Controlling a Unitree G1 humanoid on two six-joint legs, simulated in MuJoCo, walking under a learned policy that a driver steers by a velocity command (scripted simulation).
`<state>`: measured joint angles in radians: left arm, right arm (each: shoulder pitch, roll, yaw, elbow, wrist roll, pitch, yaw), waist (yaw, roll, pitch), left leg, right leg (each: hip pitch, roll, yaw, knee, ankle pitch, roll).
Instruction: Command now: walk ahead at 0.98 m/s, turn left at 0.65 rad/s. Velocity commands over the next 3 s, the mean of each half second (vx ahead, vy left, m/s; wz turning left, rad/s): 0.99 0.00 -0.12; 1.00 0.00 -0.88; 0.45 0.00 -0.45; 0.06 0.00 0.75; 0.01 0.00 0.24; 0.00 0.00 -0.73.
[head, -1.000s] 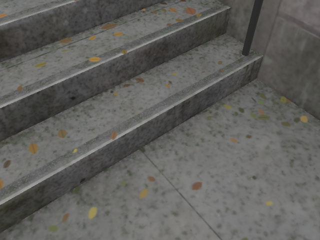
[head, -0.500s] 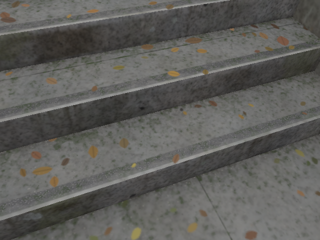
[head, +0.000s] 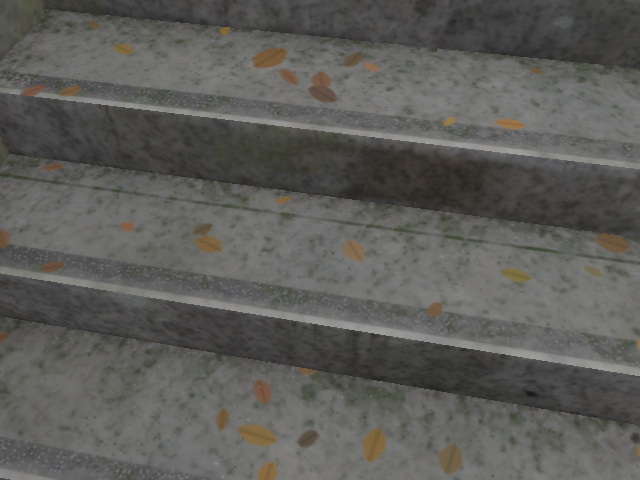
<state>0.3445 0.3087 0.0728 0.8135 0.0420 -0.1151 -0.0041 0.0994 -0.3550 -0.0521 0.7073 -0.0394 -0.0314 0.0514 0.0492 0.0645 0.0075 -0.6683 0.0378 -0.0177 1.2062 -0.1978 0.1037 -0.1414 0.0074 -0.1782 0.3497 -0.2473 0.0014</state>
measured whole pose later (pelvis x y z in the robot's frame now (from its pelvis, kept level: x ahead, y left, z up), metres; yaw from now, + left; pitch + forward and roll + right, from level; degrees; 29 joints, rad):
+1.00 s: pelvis +0.76 -0.06 +0.30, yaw -33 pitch +4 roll +4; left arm 0.12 0.25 0.09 0.63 0.04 -0.08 -0.01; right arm 0.26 -0.24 -0.08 0.83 -0.04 -0.11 -0.02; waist 0.02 -0.07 -0.08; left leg -0.39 0.01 0.17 0.81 -0.47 0.01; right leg -0.87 0.10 0.11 2.09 -0.16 -0.18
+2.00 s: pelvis +1.20 -0.25 +0.61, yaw -18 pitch +1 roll -2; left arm 0.09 0.15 0.00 0.53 0.07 -0.01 0.03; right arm 0.19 -0.22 -0.07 0.67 -0.03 0.05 -0.04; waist 0.00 -0.03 0.01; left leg -0.62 -0.16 -0.01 1.03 -0.42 0.14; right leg -0.86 -0.01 0.10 1.82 -0.09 -0.01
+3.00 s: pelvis +1.36 -0.39 +0.68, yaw -40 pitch +3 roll +1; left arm 0.38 0.19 0.04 0.80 0.03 -0.02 0.05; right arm -0.04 -0.08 0.05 0.47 -0.06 0.04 -0.05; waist 0.04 0.06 0.04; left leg -1.23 -0.02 0.00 2.11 -0.36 0.01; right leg -0.26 0.14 0.23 0.50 -0.25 -0.07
